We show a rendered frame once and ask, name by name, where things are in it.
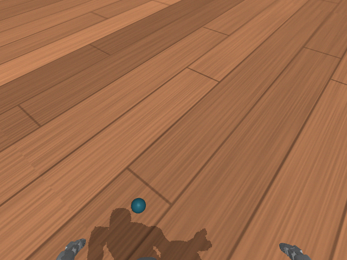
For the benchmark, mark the right robot hand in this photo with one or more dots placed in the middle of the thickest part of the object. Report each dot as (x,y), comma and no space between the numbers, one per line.
(293,252)

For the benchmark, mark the left robot hand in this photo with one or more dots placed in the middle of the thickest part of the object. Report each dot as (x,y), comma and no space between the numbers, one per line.
(72,250)

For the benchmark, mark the ball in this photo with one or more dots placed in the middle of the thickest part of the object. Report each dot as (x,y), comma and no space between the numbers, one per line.
(138,205)

